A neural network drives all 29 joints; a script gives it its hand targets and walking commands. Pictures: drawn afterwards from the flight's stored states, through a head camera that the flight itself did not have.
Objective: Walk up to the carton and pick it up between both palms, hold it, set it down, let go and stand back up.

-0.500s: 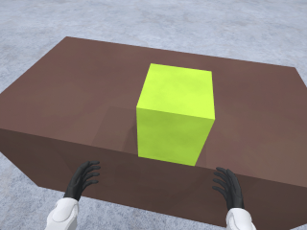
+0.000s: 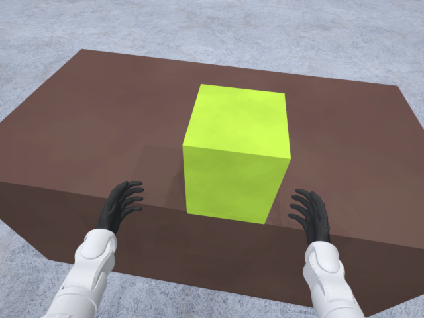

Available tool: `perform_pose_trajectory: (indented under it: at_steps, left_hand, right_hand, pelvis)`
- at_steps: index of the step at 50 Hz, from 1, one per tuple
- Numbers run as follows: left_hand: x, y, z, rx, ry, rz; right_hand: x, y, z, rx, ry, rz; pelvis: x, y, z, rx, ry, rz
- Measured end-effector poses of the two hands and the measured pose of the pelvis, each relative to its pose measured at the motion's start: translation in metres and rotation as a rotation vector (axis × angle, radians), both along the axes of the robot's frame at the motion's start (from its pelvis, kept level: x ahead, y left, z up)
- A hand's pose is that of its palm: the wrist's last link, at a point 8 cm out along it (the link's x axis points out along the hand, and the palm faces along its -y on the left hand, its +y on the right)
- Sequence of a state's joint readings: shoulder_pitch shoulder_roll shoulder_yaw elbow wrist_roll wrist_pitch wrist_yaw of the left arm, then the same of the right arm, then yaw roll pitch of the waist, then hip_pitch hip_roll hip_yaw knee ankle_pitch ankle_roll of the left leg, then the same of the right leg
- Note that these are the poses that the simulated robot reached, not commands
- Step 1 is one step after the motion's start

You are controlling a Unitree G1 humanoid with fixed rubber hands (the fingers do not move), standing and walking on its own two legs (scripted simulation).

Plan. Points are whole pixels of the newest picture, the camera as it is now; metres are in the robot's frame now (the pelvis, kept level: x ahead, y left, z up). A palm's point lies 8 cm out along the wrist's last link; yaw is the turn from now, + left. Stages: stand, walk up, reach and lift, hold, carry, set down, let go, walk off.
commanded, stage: reach and lift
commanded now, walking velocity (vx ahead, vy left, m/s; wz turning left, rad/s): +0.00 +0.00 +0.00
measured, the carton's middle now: (233, 156) +0.47 -0.04 +0.01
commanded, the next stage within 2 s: none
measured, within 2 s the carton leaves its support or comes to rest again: neither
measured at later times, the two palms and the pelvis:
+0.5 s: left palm (120, 172) +0.35 +0.19 +0.08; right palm (322, 190) +0.33 -0.20 +0.07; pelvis -0.01 +0.00 +0.00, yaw -2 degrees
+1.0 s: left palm (126, 128) +0.42 +0.18 +0.13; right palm (327, 149) +0.39 -0.21 +0.12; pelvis -0.01 +0.00 +0.00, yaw -1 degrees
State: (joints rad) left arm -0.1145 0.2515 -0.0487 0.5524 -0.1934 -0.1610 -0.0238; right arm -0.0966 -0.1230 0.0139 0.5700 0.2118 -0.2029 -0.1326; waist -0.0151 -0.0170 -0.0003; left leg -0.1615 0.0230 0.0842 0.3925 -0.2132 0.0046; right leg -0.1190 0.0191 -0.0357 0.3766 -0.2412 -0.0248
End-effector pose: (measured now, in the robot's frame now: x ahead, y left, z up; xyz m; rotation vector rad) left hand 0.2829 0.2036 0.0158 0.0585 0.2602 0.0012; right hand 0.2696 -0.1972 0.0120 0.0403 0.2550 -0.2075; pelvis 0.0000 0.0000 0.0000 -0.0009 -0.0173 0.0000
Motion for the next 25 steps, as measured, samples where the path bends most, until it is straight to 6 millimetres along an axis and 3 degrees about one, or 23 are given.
perform_pose_trajectory:
  at_steps: [11, 25]
  left_hand:
    - [0.038, -0.01, 0.037, -0.007, 0.012, -0.013]
    - [0.071, -0.015, 0.063, -0.014, 0.026, 0.01]
  right_hand:
    - [0.031, -0.003, 0.034, -0.004, -0.002, -0.002]
    - [0.061, -0.007, 0.06, -0.002, -0.008, -0.005]
  pelvis:
    - [-0.005, 0.004, 0.003, -0.002, 0.008, -0.015]
    - [-0.009, 0.001, 0.003, -0.003, 0.049, -0.027]
